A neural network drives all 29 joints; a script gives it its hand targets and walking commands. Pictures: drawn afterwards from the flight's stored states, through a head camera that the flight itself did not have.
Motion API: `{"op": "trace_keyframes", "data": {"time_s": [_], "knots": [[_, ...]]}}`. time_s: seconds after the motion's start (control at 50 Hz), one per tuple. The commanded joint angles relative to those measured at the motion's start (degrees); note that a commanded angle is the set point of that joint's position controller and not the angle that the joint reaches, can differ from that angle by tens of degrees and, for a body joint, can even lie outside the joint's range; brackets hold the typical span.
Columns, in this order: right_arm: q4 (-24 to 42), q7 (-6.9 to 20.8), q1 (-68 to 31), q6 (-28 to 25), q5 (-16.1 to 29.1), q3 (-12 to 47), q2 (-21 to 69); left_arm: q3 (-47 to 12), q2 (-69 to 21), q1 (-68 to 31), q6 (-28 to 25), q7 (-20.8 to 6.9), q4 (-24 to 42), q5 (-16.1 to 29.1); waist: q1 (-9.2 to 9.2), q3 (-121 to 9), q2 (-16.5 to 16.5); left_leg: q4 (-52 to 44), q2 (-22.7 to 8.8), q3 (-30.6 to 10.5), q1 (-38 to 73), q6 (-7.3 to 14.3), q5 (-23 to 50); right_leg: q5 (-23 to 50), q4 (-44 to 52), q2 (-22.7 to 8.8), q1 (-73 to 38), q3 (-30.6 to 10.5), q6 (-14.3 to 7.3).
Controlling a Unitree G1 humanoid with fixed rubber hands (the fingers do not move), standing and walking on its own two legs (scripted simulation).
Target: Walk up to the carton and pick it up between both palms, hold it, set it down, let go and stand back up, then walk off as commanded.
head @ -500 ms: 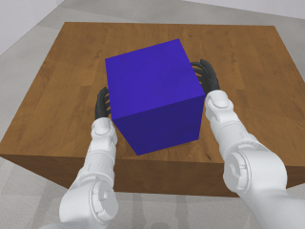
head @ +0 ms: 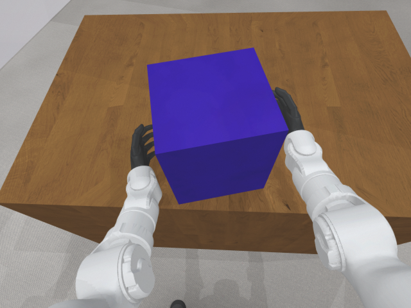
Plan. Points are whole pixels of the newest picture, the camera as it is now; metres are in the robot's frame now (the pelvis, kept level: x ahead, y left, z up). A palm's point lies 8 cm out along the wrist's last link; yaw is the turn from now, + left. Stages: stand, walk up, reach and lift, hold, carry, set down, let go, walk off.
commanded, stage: set down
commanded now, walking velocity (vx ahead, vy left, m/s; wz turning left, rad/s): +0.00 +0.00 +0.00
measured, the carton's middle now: (212, 134) +0.47 +0.03 +0.00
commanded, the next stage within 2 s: none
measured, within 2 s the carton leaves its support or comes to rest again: neither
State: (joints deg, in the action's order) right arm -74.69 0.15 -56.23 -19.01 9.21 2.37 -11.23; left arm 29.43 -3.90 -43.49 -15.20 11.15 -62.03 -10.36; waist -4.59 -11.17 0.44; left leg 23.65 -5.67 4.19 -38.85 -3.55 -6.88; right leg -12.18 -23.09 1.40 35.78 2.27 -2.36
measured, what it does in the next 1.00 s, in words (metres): stands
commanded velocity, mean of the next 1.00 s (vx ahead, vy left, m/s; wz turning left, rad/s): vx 0.00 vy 0.00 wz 0.00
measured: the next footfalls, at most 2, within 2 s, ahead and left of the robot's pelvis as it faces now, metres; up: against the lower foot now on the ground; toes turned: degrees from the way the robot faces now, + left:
none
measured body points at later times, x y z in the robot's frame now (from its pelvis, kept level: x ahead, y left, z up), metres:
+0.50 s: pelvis -0.04 +0.01 +0.00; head +0.06 +0.00 +0.44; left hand +0.32 +0.21 -0.01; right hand +0.40 -0.18 +0.02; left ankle -0.02 +0.17 -0.74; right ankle -0.05 -0.09 -0.74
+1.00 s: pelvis -0.04 +0.00 +0.00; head +0.00 +0.00 +0.45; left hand +0.27 +0.21 +0.02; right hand +0.32 -0.20 +0.00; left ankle -0.02 +0.16 -0.74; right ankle -0.05 -0.09 -0.74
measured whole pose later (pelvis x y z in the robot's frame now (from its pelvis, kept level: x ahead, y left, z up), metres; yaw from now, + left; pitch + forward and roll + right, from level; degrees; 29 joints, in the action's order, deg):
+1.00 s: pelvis -0.04 +0.00 +0.00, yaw -1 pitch +10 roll -1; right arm -61.8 9.3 -25.6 -19.6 19.5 7.3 -20.1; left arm 11.1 -3.8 -12.1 -6.5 12.1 -30.3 -2.4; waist -4.6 -6.5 0.6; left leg 23.7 -6.8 3.6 -24.7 -3.5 -8.4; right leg -11.2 -23.1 2.6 21.8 2.6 -2.4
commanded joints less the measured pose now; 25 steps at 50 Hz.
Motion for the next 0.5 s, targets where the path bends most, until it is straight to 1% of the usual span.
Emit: {"op": "trace_keyframes", "data": {"time_s": [0.0, 0.02, 0.06, 0.08, 0.1, 0.12, 0.14, 0.16, 0.18, 0.2, 0.22, 0.24, 0.26, 0.28, 0.3, 0.32, 0.34, 0.36, 0.38, 0.4, 0.42, 0.44, 0.46, 0.48], "knots": [[5.79, -0.33, -18.41, -4.04, 4.77, 6.51, -7.65, -8.65, 10.00, -10.39, -3.57, -1.86, 10.75, 4.60, -8.13, -41.99, -2.34, 5.06, 4.71, 2.11, 9.74, 1.81, 33.16, 54.57, -8.98, 1.77, -29.46, -3.38, 4.52], [7.72, -0.44, -18.26, -4.64, 4.91, 6.43, -8.30, -9.03, 10.07, -9.52, -4.07, -1.95, 12.31, 4.65, -7.85, -43.44, -2.41, 5.15, 4.74, 2.03, 10.18, 1.81, 33.89, 56.49, -9.36, 1.88, -31.09, -3.28, 4.73], [7.40, -0.32, -19.10, -5.10, 5.58, 6.61, -8.82, -9.76, 10.38, -11.19, -4.83, -1.86, 12.66, 5.66, -7.26, -42.56, -2.58, 4.90, 4.77, 2.02, 9.16, 1.94, 32.77, 55.15, -9.68, 2.01, -29.73, -3.30, 5.03], [8.12, 0.02, -19.21, -5.27, 5.43, 6.78, -8.69, -9.86, 10.54, -11.24, -5.25, -1.77, 12.80, 6.06, -7.54, -42.56, -2.04, 4.77, 4.74, 2.09, 9.72, 1.71, 32.43, 52.46, -9.47, 2.22, -28.94, -3.23, 4.81], [7.77, 0.16, -17.43, -5.55, 6.11, 7.24, -9.19, -11.03, 9.62, -9.16, -5.28, -1.94, 14.62, 6.68, -6.92, -42.41, -1.98, 5.91, 4.46, 1.87, 12.86, 1.42, 34.60, 50.67, -8.65, 2.98, -27.79, -2.91, 4.51], [8.66, 0.29, -17.78, -5.75, 6.10, 6.59, -9.86, -10.95, 9.86, -8.94, -5.43, -1.88, 14.17, 6.66, -6.95, -42.40, -1.80, 6.24, 4.36, 1.85, 13.91, 1.07, 34.41, 48.27, -8.29, 3.29, -26.28, -2.54, 4.32], [10.10, 0.36, -13.59, -6.20, 6.63, 7.90, -9.74, -11.73, 8.81, -4.41, -5.16, -2.10, 17.22, 7.32, -6.53, -42.85, -2.47, 6.89, 4.29, 1.60, 16.63, 1.01, 37.33, 50.17, -7.93, 3.67, -27.51, -2.45, 4.02], [9.36, 0.61, -14.66, -6.04, 6.34, 6.26, -10.80, -12.68, 8.74, -5.79, -5.38, -1.91, 17.45, 8.07, -5.57, -43.43, -2.69, 6.46, 4.10, 1.26, 16.51, 0.89, 36.37, 47.33, -7.33, 3.82, -25.47, -2.17, 3.87], [9.73, 0.79, -13.02, -6.01, 7.18, 7.37, -10.79, -11.79, 9.27, -3.52, -5.18, -1.97, 17.21, 7.83, -6.50, -42.25, -3.55, 6.31, 4.28, 1.50, 16.77, 1.12, 36.04, 46.99, -7.04, 4.00, -25.99, -2.58, 3.98], [10.98, 0.76, -14.88, -5.93, 7.22, 7.82, -10.89, -11.47, 9.81, -4.69, -5.36, -2.23, 16.11, 8.39, -6.90, -41.58, -4.58, 5.74, 4.52, 1.81, 14.89, 1.45, 32.04, 44.72, -6.61, 3.44, -27.06, -3.07, 4.18], [9.95, 1.02, -12.90, -5.94, 8.07, 8.65, -10.85, -11.52, 9.86, -2.77, -5.18, -2.54, 16.15, 8.03, -6.83, -38.86, -4.43, 5.39, 4.74, 1.89, 14.98, 1.57, 30.96, 43.87, -6.44, 3.35, -27.51, -3.19, 4.24], [11.06, 1.33, -10.31, -6.39, 8.36, 8.80, -11.29, -12.34, 8.59, 1.28, -4.72, -2.63, 18.30, 8.24, -6.01, -39.27, -4.89, 4.65, 4.63, 1.40, 15.58, 1.68, 31.75, 46.25, -6.63, 3.47, -29.14, -2.95, 4.33], [11.24, 1.36, -11.87, -6.20, 8.90, 8.45, -11.71, -12.33, 9.72, -0.54, -4.89, -2.69, 17.82, 8.35, -5.83, -38.31, -4.77, 4.39, 4.93, 1.53, 14.22, 1.85, 29.67, 44.16, -6.47, 3.16, -28.61, -3.45, 4.54], [12.06, 1.92, -14.57, -5.94, 9.33, 8.45, -12.89, -12.80, 10.41, -3.34, -5.23, -2.46, 17.18, 9.36, -6.23, -39.13, -5.10, 4.06, 4.79, 1.60, 14.45, 1.69, 28.19, 39.74, -5.97, 3.36, -26.98, -3.04, 4.47], [12.42, 2.21, -11.19, -6.36, 9.53, 8.52, -13.16, -14.34, 9.54, 0.29, -4.80, -2.73, 19.44, 9.73, -5.29, -38.46, -4.91, 4.10, 4.66, 1.13, 15.78, 1.71, 28.92, 40.61, -5.86, 3.69, -27.34, -2.74, 4.08], [12.32, 2.48, -11.24, -6.32, 9.37, 8.78, -13.20, -14.15, 9.13, 0.36, -4.71, -2.73, 19.41, 9.73, -5.36, -37.34, -4.87, 3.53, 4.72, 1.19, 16.36, 1.74, 27.16, 37.57, -4.95, 3.59, -26.68, -2.97, 4.00], [14.07, 2.76, -8.56, -6.46, 10.18, 9.30, -13.16, -14.60, 9.47, 2.74, -4.75, -2.50, 21.29, 9.75, -6.13, -38.21, -4.69, 3.76, 4.67, 1.12, 17.28, 1.63, 27.96, 37.16, -4.84, 3.67, -27.11, -3.00, 3.88], [14.02, 3.19, -11.02, -6.10, 10.16, 8.43, -14.17, -15.03, 9.82, 0.52, -4.82, -2.31, 20.90, 10.20, -5.68, -36.63, -5.05, 3.38, 4.81, 1.39, 16.57, 1.69, 24.77, 32.19, -4.45, 3.75, -25.53, -2.80, 3.71], [14.69, 3.71, -10.33, -5.98, 11.19, 9.87, -13.88, -15.46, 9.48, 1.30, -4.46, -2.28, 22.00, 10.39, -6.15, -36.86, -4.92, 3.44, 4.68, 1.29, 17.85, 1.69, 25.33, 31.75, -4.09, 3.99, -25.68, -2.76, 3.37], [14.39, 4.19, -7.33, -6.00, 11.47, 9.37, -15.17, -15.73, 9.01, 4.63, -3.93, -2.03, 22.64, 9.74, -6.02, -35.15, -4.72, 3.32, 4.44, 1.07, 18.35, 1.39, 25.96, 31.68, -4.20, 4.08, -25.75, -2.56, 3.07], [13.58, 4.65, -8.24, -5.44, 11.87, 9.77, -15.41, -16.08, 8.64, 3.45, -3.65, -2.04, 22.83, 10.11, -5.79, -33.47, -4.66, 2.97, 4.40, 0.98, 18.78, 1.61, 23.76, 28.73, -3.62, 3.93, -24.91, -2.63, 2.95], [13.78, 5.30, -6.42, -5.15, 12.59, 10.20, -16.03, -16.95, 8.39, 4.67, -3.24, -1.86, 23.77, 10.25, -5.72, -32.69, -4.52, 2.49, 4.28, 0.76, 20.13, 1.52, 22.83, 25.95, -3.22, 4.17, -24.83, -2.43, 2.77], [14.52, 5.51, -5.82, -5.29, 13.13, 10.78, -15.62, -17.15, 8.27, 5.47, -3.02, -1.69, 24.66, 10.24, -6.09, -32.44, -4.63, 2.38, 4.32, 0.77, 19.81, 1.55, 22.34, 25.10, -2.84, 4.12, -25.32, -2.50, 2.74], [15.34, 5.78, -4.44, -5.30, 12.85, 9.60, -16.72, -18.23, 8.06, 6.52, -2.78, -1.30, 26.83, 10.48, -5.30, -32.52, -3.91, 2.14, 4.33, 0.14, 20.74, 1.34, 22.36, 24.67, -2.97, 4.26, -24.99, -2.10, 2.41]]}}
